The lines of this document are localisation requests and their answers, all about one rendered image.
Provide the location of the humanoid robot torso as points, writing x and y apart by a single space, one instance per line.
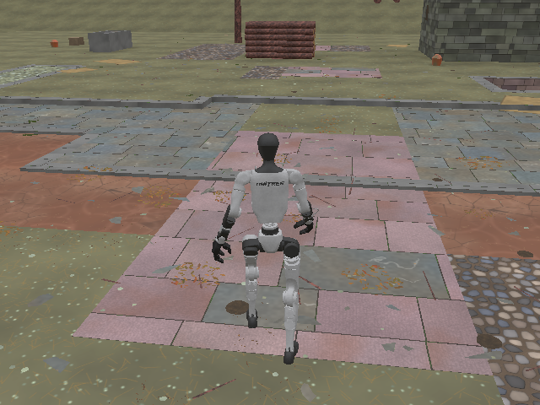
269 201

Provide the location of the robot left forearm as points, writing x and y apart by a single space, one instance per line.
225 227

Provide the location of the robot right hand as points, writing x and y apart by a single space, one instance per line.
307 229

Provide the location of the robot right forearm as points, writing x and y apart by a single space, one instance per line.
308 217

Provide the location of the robot left foot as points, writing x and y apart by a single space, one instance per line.
252 321

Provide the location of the robot left upper arm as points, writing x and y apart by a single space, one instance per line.
238 192

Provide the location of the robot right upper arm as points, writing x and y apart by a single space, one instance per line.
299 189

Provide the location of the robot left hand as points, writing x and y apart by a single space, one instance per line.
216 250

